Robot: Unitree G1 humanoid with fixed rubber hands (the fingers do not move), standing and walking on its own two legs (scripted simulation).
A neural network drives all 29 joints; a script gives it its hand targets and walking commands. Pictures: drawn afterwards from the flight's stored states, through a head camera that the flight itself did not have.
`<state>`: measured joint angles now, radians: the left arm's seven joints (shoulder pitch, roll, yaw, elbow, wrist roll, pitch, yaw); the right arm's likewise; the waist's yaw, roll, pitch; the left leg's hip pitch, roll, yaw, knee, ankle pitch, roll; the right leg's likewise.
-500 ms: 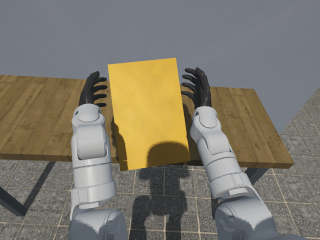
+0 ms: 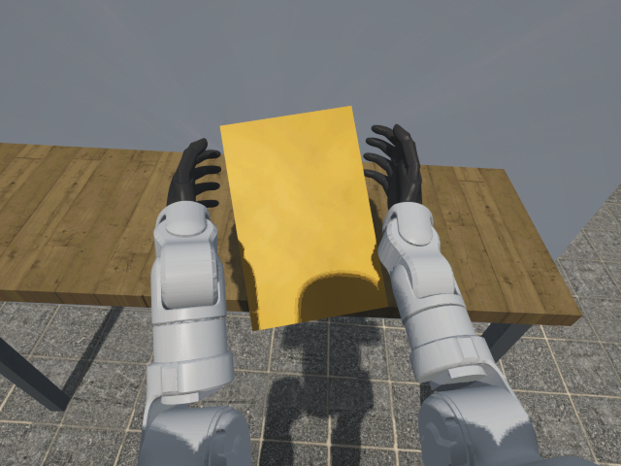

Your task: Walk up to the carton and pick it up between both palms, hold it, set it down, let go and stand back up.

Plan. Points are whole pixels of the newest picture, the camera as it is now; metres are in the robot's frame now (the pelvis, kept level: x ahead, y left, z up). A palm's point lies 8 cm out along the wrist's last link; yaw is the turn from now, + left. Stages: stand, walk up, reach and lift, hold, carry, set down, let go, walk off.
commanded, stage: set down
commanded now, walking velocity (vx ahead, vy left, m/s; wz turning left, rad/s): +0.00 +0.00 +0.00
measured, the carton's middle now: (302, 220) +0.41 -0.01 +0.08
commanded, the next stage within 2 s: none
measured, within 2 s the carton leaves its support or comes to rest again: neither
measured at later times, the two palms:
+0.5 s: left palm (202, 195) +0.39 +0.11 +0.15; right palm (401, 165) +0.41 -0.14 +0.18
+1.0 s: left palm (203, 192) +0.40 +0.11 +0.15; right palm (399, 165) +0.41 -0.14 +0.17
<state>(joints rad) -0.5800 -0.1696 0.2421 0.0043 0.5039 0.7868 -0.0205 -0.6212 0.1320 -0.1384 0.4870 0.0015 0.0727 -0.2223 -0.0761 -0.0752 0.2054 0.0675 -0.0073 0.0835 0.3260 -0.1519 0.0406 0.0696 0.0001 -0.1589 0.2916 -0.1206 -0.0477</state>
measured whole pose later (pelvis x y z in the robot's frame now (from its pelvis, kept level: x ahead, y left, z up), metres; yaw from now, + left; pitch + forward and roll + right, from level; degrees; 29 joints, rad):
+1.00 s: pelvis +0.06 -0.01 +0.00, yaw +0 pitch -11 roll +0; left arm -0.42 -0.20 0.21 -0.10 0.50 0.61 -0.04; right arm -0.57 0.06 -0.01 0.48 0.09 -0.17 -0.23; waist -0.08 -0.07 0.20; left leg 0.11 0.01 0.08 0.30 -0.22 0.02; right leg 0.12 0.02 -0.15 0.26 -0.19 -0.05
